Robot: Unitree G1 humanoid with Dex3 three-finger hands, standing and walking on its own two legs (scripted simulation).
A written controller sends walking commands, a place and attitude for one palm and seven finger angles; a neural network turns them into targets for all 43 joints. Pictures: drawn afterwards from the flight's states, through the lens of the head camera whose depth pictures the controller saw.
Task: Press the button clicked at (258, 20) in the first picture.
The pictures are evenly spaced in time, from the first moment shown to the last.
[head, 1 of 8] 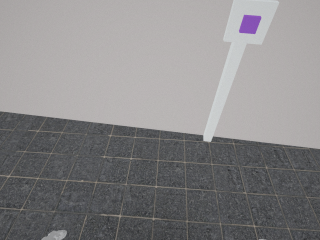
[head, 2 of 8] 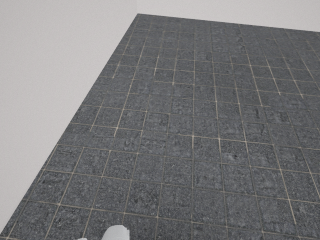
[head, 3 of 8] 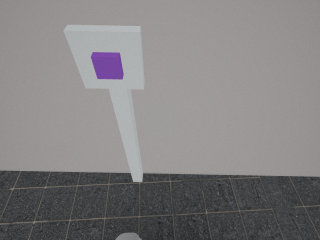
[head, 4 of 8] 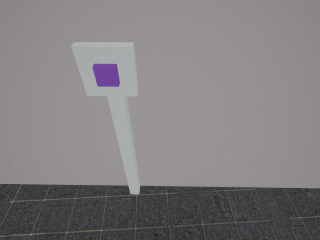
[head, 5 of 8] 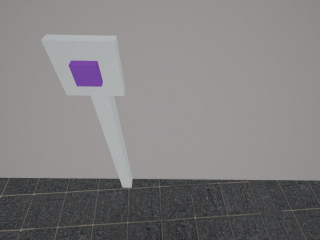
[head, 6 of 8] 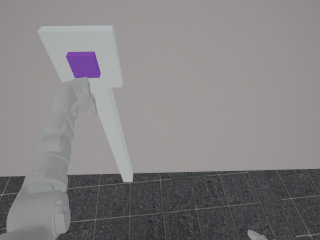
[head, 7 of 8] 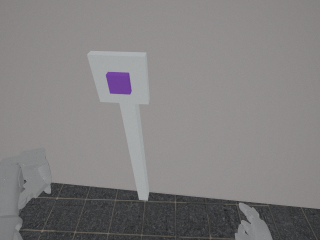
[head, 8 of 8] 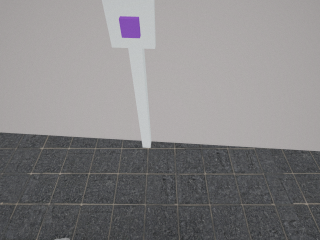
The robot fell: no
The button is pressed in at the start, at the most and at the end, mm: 0 9 0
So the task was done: yes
